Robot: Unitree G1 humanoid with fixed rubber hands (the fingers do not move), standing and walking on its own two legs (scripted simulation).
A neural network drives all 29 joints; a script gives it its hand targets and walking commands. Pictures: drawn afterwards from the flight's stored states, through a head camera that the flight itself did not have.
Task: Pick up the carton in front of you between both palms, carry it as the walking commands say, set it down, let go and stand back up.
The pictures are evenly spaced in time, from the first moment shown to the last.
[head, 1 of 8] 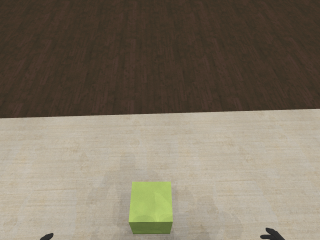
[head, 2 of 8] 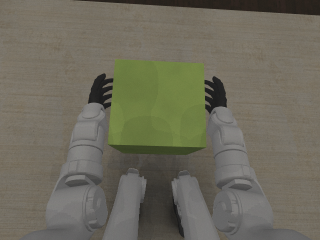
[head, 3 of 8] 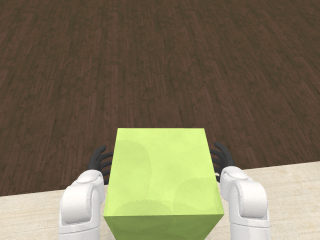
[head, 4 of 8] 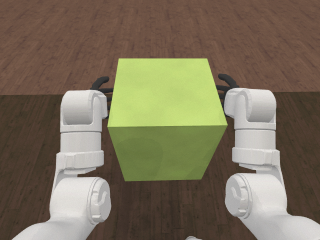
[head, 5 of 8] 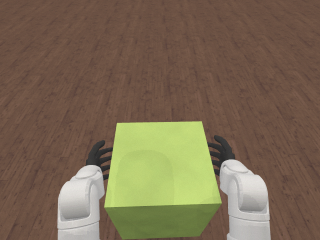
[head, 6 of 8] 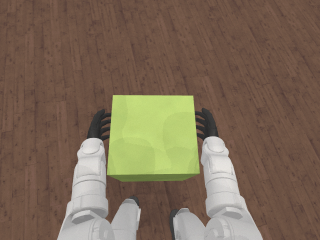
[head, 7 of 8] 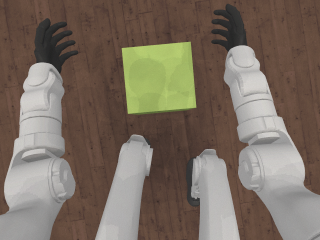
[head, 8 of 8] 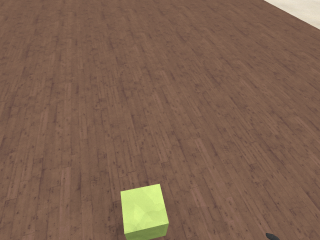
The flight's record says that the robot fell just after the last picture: no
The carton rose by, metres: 1.08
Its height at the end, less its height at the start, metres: +0.34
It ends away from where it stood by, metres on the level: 5.28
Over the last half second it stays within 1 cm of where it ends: yes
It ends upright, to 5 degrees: yes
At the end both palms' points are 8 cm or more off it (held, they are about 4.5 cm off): yes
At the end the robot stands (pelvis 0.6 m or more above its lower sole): yes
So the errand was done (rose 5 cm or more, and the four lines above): yes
